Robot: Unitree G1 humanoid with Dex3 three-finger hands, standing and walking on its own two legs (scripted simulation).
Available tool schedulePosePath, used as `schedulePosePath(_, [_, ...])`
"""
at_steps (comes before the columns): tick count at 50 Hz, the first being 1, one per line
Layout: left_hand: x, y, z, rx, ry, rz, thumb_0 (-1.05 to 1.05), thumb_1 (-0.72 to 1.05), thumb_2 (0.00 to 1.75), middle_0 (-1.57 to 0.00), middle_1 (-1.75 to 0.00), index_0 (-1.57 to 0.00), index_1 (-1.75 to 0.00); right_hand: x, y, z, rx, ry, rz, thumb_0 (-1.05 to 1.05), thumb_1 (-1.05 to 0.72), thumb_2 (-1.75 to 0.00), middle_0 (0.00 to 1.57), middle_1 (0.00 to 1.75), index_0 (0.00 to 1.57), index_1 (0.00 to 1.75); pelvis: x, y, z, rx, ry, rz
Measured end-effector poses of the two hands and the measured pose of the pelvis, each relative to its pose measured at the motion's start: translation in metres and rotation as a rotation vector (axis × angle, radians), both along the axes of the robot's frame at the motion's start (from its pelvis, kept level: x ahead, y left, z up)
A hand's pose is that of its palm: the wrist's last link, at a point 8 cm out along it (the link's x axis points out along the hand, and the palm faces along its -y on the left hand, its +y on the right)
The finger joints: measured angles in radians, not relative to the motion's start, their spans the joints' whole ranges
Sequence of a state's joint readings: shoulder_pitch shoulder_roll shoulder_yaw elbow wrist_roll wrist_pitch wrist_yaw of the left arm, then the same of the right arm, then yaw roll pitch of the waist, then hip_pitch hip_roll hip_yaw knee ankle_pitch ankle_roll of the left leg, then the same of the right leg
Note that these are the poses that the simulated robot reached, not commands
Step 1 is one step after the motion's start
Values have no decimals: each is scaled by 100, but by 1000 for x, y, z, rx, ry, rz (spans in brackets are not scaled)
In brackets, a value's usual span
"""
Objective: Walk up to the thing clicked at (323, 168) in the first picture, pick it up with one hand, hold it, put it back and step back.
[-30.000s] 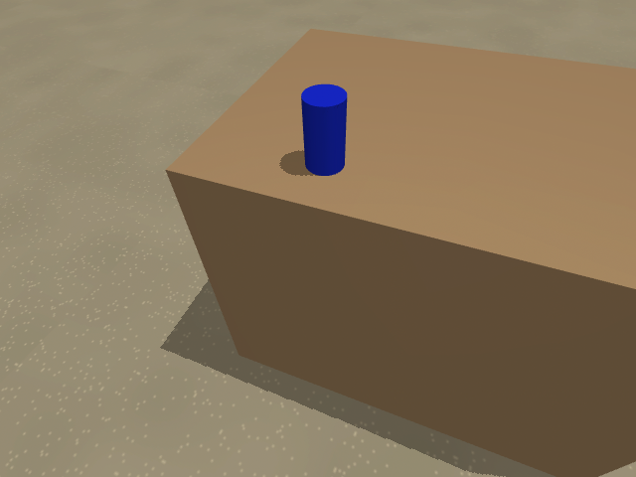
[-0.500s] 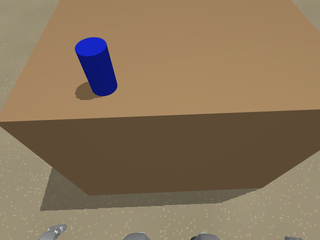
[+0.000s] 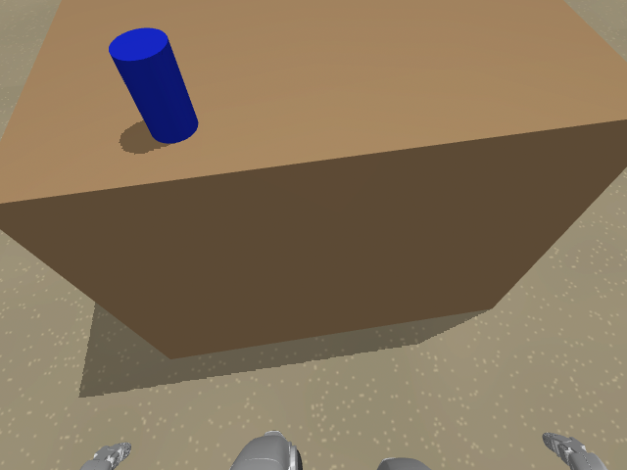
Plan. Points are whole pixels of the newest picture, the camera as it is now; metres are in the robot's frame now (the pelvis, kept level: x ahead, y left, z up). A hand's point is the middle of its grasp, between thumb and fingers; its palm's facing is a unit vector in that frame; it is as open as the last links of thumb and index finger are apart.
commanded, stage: step back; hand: left
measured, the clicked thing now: (158, 89) +0.60 +0.25 +0.12
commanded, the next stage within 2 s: none
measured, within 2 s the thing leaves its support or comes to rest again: neither
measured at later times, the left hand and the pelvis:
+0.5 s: hand out of the picture -0.03 +0.27 -0.14, palm faces +0.07 -0.94 -0.33, open 7.4 cm; pelvis -0.13 +0.00 +0.02, yaw +4 degrees
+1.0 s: hand out of the picture -0.23 +0.22 -0.11, palm faces +0.04 -0.90 -0.44, open 7.4 cm; pelvis -0.30 -0.05 +0.01, yaw +3 degrees
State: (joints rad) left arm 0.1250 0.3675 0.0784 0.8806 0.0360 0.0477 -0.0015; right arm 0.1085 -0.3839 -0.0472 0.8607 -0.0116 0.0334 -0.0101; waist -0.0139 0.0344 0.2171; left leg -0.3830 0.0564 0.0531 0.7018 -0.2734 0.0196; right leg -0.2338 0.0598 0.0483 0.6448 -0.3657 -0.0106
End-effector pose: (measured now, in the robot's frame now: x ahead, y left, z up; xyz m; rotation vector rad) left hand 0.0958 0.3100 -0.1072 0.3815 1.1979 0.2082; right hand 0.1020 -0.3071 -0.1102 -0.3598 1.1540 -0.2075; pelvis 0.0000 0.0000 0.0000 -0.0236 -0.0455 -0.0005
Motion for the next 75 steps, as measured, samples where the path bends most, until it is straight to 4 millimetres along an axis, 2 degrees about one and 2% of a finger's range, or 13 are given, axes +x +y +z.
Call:
schedulePosePath(5, [-30,-12,19,0,-24,16,0,90,90,-20,-30,-20,-30,-18,-6,4,24,3,-3,0,-90,-90,20,30,20,30,-19,-8,11,49,6,-3])
schedulePosePath(10, [-44,-11,29,11,-73,24,1,90,90,-20,-30,-20,-30,-44,-11,9,1,22,26,0,-90,-90,20,30,20,30,-43,-7,15,52,34,24])
schedulePosePath(17, [-69,4,11,-11,-159,33,0,90,90,-20,-30,-20,-30,-85,-2,6,-55,58,86,0,-90,-90,20,30,20,30,-89,3,0,20,23,90])
schedulePosePath(25, [-139,7,2,-69,-86,92,0,90,90,-20,-30,-20,-30,-131,14,36,-63,37,105,1,-90,-90,20,30,20,30,-133,5,16,-11,10,77])
schedulePosePath(31, [-200,6,-2,-48,-11,92,0,90,90,-20,-30,-20,-30,-145,4,46,-75,-45,106,1,-90,-90,20,30,20,30,-171,-5,16,-9,22,38])
schedulePosePath(36, [-245,-7,-7,-20,42,57,0,90,90,-20,-30,-20,-30,-169,-15,36,-60,-109,104,0,-90,-90,20,30,20,30,-212,-21,6,11,11,-2])
schedulePosePath(40, [-281,-28,-2,0,45,48,0,90,90,-20,-30,-20,-30,-200,-39,16,-31,-122,79,0,-90,-90,20,30,20,30,-246,-36,-4,-11,-14,-5])
schedulePosePath(46, [-331,-46,27,18,31,80,1,90,90,-20,-30,-20,-30,-268,-52,9,10,-28,38,0,-90,-90,20,30,20,30,-277,-49,12,68,4,10])
schedulePosePath(53, [-338,-43,36,58,-83,75,1,90,90,-20,-30,-20,-30,-352,-58,-2,-11,135,60,1,-90,-90,20,30,20,30,-319,-54,11,44,34,87])
schedulePosePath(59, [-358,-36,11,18,-166,85,0,90,90,-20,-30,-20,-30,-393,-45,-4,-33,163,105,1,-90,-90,20,30,20,30,-367,-51,-3,63,5,137])
schedulePosePath(64, [-400,-49,4,-48,-110,110,0,90,90,-20,-30,-20,-30,-410,-41,16,-42,101,127,1,-90,-90,20,30,20,30,-397,-51,7,11,-4,138])
schedulePosePath(69, [-451,-58,1,-62,-71,130,0,90,90,-20,-30,-20,-30,-408,-50,34,-65,8,150,1,-90,-90,20,30,20,30,-428,-62,13,4,24,103])
schedulePosePath(75, [-520,-73,-7,-27,23,91,0,90,90,-20,-30,-20,-30,-409,-73,31,-49,-128,150,0,-90,-90,20,30,20,30,-467,-81,1,25,23,32])
